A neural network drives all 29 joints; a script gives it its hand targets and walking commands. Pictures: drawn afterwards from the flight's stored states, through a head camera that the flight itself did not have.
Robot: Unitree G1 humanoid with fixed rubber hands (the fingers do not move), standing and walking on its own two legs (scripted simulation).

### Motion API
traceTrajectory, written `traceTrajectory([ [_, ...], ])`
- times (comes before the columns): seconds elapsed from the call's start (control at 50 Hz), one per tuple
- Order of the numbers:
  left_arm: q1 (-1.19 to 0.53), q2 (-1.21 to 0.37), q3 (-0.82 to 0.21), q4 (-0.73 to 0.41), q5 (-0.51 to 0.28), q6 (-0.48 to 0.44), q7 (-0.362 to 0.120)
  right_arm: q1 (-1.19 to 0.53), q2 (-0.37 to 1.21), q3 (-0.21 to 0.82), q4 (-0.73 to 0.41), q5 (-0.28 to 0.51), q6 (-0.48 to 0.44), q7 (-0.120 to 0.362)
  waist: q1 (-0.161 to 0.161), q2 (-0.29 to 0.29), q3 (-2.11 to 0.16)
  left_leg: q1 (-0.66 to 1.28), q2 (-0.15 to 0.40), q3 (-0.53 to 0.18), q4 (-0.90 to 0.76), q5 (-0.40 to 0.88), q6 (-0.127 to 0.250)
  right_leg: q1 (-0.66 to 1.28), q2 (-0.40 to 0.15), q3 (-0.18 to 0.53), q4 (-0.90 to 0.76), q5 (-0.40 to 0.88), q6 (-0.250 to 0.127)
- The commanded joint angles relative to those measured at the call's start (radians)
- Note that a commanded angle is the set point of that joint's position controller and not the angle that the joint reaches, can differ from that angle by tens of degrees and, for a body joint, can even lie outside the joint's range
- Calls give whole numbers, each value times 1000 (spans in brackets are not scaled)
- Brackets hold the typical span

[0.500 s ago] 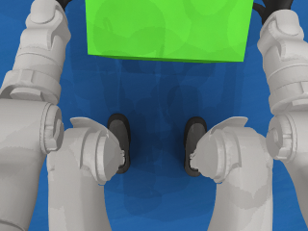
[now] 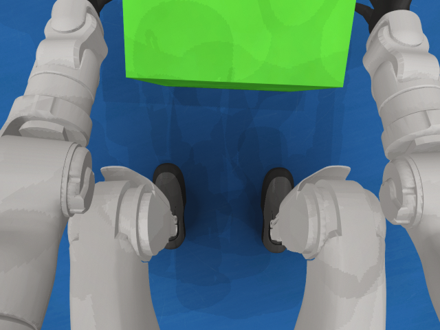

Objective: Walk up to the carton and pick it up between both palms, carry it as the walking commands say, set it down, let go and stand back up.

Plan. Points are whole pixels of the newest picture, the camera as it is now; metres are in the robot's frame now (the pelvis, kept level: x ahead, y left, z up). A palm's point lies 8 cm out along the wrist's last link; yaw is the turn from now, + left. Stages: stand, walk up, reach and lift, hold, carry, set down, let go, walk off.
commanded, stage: reach and lift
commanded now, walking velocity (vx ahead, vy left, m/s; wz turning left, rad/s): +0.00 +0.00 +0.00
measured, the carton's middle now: (233, 26) +0.52 -0.01 -0.24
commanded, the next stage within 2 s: none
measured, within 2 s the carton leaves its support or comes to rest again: leaves its support in 1.12 s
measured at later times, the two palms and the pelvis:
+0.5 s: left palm out of the picture +0.54 +0.17 -0.18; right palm (367, 10) +0.53 -0.19 -0.18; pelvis +0.00 +0.00 +0.01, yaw +0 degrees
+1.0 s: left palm out of the picture +0.55 +0.17 -0.18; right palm (368, 6) +0.53 -0.19 -0.18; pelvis -0.01 +0.00 -0.01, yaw +0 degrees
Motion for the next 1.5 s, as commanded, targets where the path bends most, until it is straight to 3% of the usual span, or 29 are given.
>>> traceTrajectory([
  [0.0,-246,101,3,-82,0,-20,4,-234,-100,-4,-81,0,-20,-4,2,18,-1176,615,-40,33,-135,229,-17,539,22,-28,-187,246,26],
  [0.26,-269,18,-28,-95,7,-33,34,-254,-24,27,-98,-4,-38,-28,-5,21,-1213,653,-65,31,-144,266,-17,560,42,-32,-194,281,27],
  [0.56,-353,-176,-135,-115,-48,-55,13,-352,162,139,-133,63,-58,-6,-5,20,-1235,672,-81,23,-158,286,-12,574,54,-31,-206,305,21],
  [0.66,-454,-385,-192,-131,-59,-51,-33,-456,379,194,-155,76,-55,37,-2,22,-1249,660,-92,24,-150,284,-11,578,65,-31,-201,309,16],
  [0.74,-543,-661,-221,-131,-33,-32,-112,-568,647,230,-160,57,-36,116,15,22,-1195,602,-104,33,-137,247,-6,545,78,-33,-188,279,12],
  [0.84,-592,-821,-207,-173,-8,1,-170,-627,800,227,-195,38,-3,179,23,14,-1197,596,-114,50,-122,236,3,541,95,-49,-172,266,9],
  [0.98,-640,-899,-191,-241,0,37,-207,-681,874,219,-270,35,29,215,20,23,-1258,629,-120,66,-108,243,6,554,100,-68,-158,263,5],
  [1.16,-678,-956,-239,-383,-28,65,-205,-715,916,245,-426,45,57,206,-2,25,-1499,738,-132,84,-110,312,3,667,112,-92,-162,327,10],
  [1.32,-576,-1015,-145,-328,75,109,-231,-612,980,169,-380,-47,105,240,5,19,-1336,638,-144,83,-161,254,11,570,122,-96,-208,264,9],
  [1.48,-531,-1090,-102,-379,149,173,-270,-573,1043,132,-429,-118,166,286,-1,25,-1381,644,-153,89,-199,238,9,550,128,-100,-245,243,5],
])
